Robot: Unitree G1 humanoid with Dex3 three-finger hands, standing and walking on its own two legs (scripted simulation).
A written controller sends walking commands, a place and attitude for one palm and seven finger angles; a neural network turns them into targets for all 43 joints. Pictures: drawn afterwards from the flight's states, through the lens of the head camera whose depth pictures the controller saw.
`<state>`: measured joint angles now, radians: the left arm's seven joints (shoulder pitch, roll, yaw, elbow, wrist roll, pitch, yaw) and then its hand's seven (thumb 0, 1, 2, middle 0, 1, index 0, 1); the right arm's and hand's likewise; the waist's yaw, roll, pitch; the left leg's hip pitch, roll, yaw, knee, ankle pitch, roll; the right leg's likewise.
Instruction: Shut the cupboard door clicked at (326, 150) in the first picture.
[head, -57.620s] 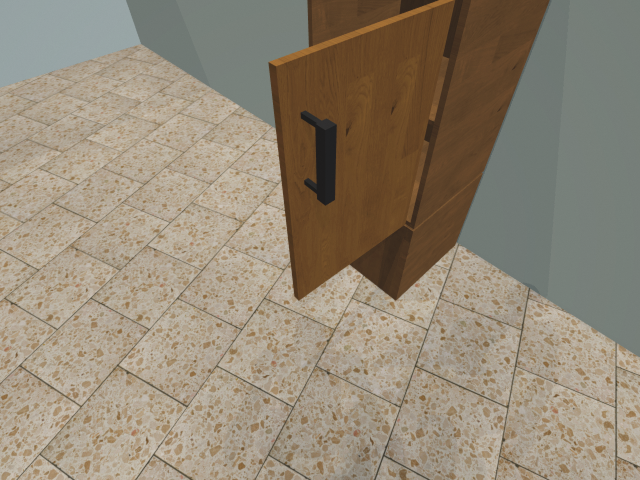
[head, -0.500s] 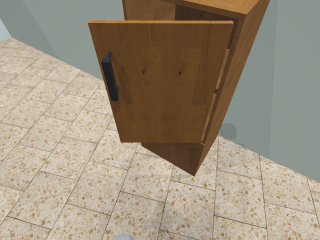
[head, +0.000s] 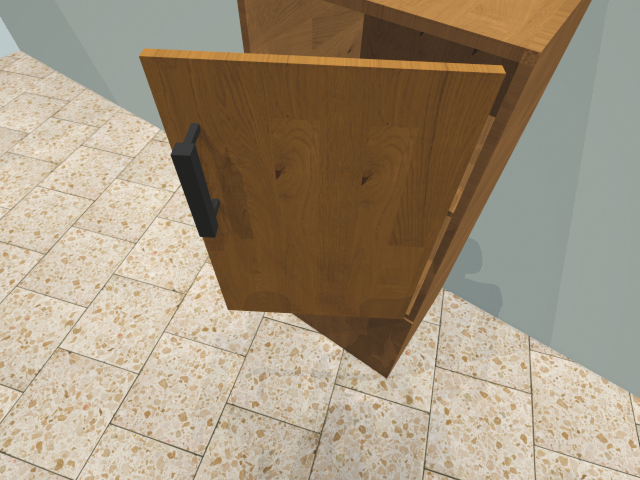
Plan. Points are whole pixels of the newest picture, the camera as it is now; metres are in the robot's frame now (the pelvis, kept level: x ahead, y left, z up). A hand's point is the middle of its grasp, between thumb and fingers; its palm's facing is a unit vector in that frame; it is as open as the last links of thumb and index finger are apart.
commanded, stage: come to a stop and stand still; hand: left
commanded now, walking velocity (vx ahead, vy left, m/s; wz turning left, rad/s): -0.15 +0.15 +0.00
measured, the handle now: (201, 183) +0.46 +0.20 +0.10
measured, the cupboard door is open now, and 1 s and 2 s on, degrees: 33 33 33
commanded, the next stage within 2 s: look again from close up in 1.08 s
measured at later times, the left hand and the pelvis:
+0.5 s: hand out of the picture +0.02 +0.24 -0.17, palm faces +0.09 -0.97 -0.20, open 7.4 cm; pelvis -0.03 +0.04 +0.01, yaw +1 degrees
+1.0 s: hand out of the picture -0.06 +0.20 -0.16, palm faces +0.02 -0.99 -0.16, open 7.3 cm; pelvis -0.07 +0.03 +0.02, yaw +0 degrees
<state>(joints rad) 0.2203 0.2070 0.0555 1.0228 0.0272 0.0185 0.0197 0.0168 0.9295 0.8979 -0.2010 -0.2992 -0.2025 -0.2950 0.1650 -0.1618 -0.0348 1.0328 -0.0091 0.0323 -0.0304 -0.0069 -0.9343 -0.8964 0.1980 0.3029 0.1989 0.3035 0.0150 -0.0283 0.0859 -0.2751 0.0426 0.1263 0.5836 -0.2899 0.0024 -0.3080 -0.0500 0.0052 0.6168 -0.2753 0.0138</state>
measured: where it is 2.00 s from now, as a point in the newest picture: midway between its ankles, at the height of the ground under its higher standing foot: outside the picture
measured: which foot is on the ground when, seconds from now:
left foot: down 0.00-0.04, up 0.06-0.34, down 0.36-1.00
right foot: down 0.00-0.38, up 0.40-0.64, down 0.66-1.00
